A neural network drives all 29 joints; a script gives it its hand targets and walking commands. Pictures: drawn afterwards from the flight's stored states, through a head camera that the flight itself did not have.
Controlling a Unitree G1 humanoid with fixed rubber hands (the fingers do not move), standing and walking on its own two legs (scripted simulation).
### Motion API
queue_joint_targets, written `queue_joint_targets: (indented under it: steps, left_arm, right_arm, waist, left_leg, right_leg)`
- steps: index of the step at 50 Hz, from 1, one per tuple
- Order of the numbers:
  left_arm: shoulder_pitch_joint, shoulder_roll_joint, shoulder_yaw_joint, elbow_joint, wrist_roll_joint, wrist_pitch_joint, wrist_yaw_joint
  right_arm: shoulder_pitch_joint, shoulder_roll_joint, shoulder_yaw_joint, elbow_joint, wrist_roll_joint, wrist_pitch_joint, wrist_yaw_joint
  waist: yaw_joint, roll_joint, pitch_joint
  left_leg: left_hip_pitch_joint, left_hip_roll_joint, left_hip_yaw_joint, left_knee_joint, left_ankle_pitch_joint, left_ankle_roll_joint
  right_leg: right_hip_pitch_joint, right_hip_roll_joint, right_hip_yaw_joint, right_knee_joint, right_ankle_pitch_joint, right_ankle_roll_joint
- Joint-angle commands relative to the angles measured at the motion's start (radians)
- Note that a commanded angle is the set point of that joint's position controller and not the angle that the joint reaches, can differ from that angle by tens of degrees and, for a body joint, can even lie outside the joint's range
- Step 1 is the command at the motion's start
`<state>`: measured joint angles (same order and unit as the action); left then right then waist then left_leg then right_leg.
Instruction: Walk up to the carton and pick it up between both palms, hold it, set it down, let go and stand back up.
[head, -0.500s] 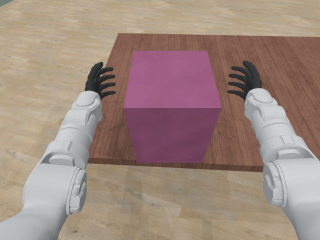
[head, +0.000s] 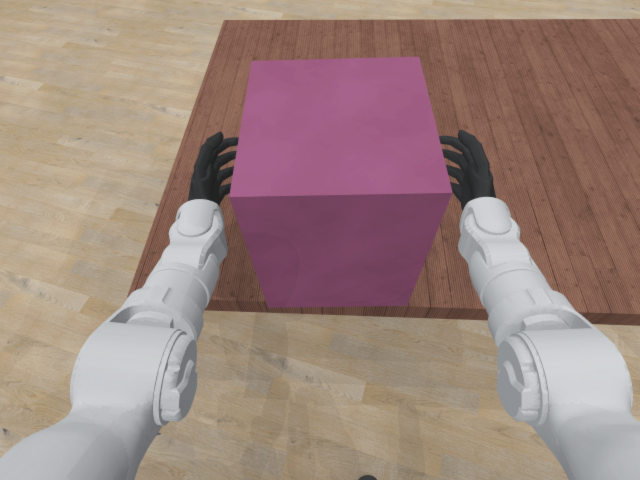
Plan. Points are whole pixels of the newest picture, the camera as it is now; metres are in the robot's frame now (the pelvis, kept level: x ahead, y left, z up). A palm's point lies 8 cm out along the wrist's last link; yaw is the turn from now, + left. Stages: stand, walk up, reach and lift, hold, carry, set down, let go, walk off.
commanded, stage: reach and lift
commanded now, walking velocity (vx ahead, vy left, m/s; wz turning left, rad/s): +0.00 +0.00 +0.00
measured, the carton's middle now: (336, 194) +0.48 -0.03 +0.06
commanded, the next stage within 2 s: none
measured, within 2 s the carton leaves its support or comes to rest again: neither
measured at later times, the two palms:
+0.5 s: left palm (222, 196) +0.48 +0.11 +0.08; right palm (451, 195) +0.46 -0.18 +0.07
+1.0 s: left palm (222, 199) +0.47 +0.11 +0.08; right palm (453, 199) +0.45 -0.18 +0.07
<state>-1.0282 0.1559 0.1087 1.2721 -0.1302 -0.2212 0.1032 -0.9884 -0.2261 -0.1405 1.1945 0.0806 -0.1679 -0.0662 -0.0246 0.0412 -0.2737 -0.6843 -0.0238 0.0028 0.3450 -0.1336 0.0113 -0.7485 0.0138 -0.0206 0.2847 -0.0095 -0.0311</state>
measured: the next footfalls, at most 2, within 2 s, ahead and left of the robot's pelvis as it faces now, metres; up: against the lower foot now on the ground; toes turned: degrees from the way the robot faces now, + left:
none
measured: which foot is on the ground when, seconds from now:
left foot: down 0.00-1.00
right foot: down 0.00-1.00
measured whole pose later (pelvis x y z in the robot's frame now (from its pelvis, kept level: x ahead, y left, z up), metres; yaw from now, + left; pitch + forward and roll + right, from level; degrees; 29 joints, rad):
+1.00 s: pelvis +0.04 -0.01 +0.02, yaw +4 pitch +16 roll +0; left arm -0.83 -0.08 0.50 0.93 0.38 -0.14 0.05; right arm -0.78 0.08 -0.61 0.85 -0.49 -0.18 -0.04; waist -0.09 0.05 -0.10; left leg -0.34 -0.01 -0.08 0.17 -0.12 0.00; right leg -0.36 0.02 -0.09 0.09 -0.01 -0.04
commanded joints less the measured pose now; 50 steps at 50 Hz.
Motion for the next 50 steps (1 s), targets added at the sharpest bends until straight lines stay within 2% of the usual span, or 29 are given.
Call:
queue_joint_targets:
  steps: [1, 9, 14, 17, 20, 23, 24, 26, 29, 32, 37, 43, 50]
  left_arm:
    - [-0.519, 0.166, 0.018, -0.211, 0.02, -0.056, 0.008]
    - [-0.496, 0.095, 0.033, -0.265, 0.065, -0.041, 0.01]
    - [-0.488, 0.023, 0.096, -0.305, 0.149, -0.044, 0.008]
    - [-0.478, -0.025, 0.162, -0.333, 0.238, -0.037, 0.008]
    - [-0.462, -0.14, 0.23, -0.337, 0.354, -0.03, -0.009]
    - [-0.411, -0.435, 0.236, -0.291, 0.485, -0.014, -0.078]
    - [-0.391, -0.475, 0.221, -0.291, 0.508, 0.001, -0.093]
    - [-0.37, -0.493, 0.206, -0.297, 0.512, 0.022, -0.104]
    - [-0.34, -0.515, 0.209, -0.297, 0.512, 0.026, -0.115]
    - [-0.331, -0.52, 0.205, -0.308, 0.509, 0.023, -0.123]
    - [-0.308, -0.561, 0.203, -0.321, 0.523, 0.017, -0.134]
    - [-0.28, -0.605, 0.185, -0.356, 0.537, 0.031, -0.14]
    - [-0.25, -0.659, 0.156, -0.393, 0.551, 0.057, -0.144]
  right_arm:
    - [-0.543, -0.141, -0.019, -0.203, -0.01, -0.054, -0.005]
    - [-0.528, -0.099, -0.05, -0.248, -0.043, -0.052, -0.014]
    - [-0.517, -0.012, -0.103, -0.284, -0.126, -0.049, -0.015]
    - [-0.499, 0.06, -0.169, -0.304, -0.227, -0.049, -0.014]
    - [-0.473, 0.215, -0.263, -0.327, -0.387, -0.043, -0.001]
    - [-0.415, 0.554, -0.325, -0.318, -0.606, -0.03, 0.083]
    - [-0.376, 0.602, -0.325, -0.32, -0.64, -0.024, 0.1]
    - [-0.337, 0.625, -0.305, -0.329, -0.651, -0.021, 0.11]
    - [-0.319, 0.652, -0.273, -0.33, -0.645, -0.03, 0.117]
    - [-0.313, 0.663, -0.241, -0.342, -0.628, -0.045, 0.109]
    - [-0.3, 0.705, -0.216, -0.343, -0.621, -0.065, 0.102]
    - [-0.284, 0.733, -0.203, -0.354, -0.613, -0.081, 0.101]
    - [-0.271, 0.757, -0.195, -0.367, -0.613, -0.088, 0.115]
  waist:
    - [-0.019, -0.061, -0.929]
    - [-0.035, -0.05, -0.894]
    - [-0.034, -0.046, -0.855]
    - [-0.03, -0.048, -0.838]
    - [-0.035, -0.035, -0.798]
    - [-0.053, -0.005, -0.731]
    - [-0.062, -0.004, -0.724]
    - [-0.072, -0.012, -0.709]
    - [-0.064, -0.03, -0.641]
    - [-0.067, -0.051, -0.593]
    - [-0.06, -0.054, -0.537]
    - [-0.063, -0.039, -0.516]
    - [-0.064, -0.021, -0.505]
  left_leg:
    - [0.12, 0.026, 0.01, -0.009, 0.276, -0.018]
    - [0.194, 0.015, 0.001, 0.006, 0.331, -0.03]
    - [0.23, 0.007, -0.003, -0.015, 0.338, -0.028]
    - [0.244, -0.002, -0.001, -0.041, 0.33, -0.024]
    - [0.264, -0.011, -0.004, -0.071, 0.321, -0.021]
    - [0.345, 0.004, -0.038, -0.091, 0.318, -0.043]
    - [0.373, 0.012, -0.046, -0.095, 0.323, -0.048]
    - [0.365, 0.016, -0.049, -0.099, 0.342, -0.047]
    - [0.281, 0.011, -0.052, -0.123, 0.339, -0.027]
    - [0.228, 0.009, -0.055, -0.146, 0.327, -0.011]
    - [0.179, -0.001, -0.055, -0.167, 0.326, 0.014]
    - [0.198, -0.003, -0.058, -0.172, 0.341, 0.015]
    - [0.265, 0.003, -0.066, -0.166, 0.366, -0.001]
  right_leg:
    - [0.814, -0.012, 0.023, 0.148, 0.536, 0.046]
    - [0.777, -0.002, 0.007, 0.12, 0.546, 0.043]
    - [0.769, 0.0, -0.006, 0.097, 0.536, 0.044]
    - [0.784, 0.001, -0.016, 0.079, 0.531, 0.049]
    - [0.803, -0.001, -0.031, 0.049, 0.525, 0.052]
    - [0.792, -0.001, -0.058, -0.012, 0.458, 0.032]
    - [0.802, -0.005, -0.058, -0.029, 0.446, 0.028]
    - [0.848, -0.01, -0.048, -0.026, 0.49, 0.03]
    - [0.961, -0.018, -0.038, 0.007, 0.592, 0.045]
    - [1.042, -0.023, -0.025, 0.026, 0.659, 0.054]
    - [1.12, -0.031, -0.017, 0.045, 0.748, 0.062]
    - [1.139, -0.032, -0.018, 0.04, 0.768, 0.059]
    - [1.108, -0.028, -0.029, 0.019, 0.73, 0.051]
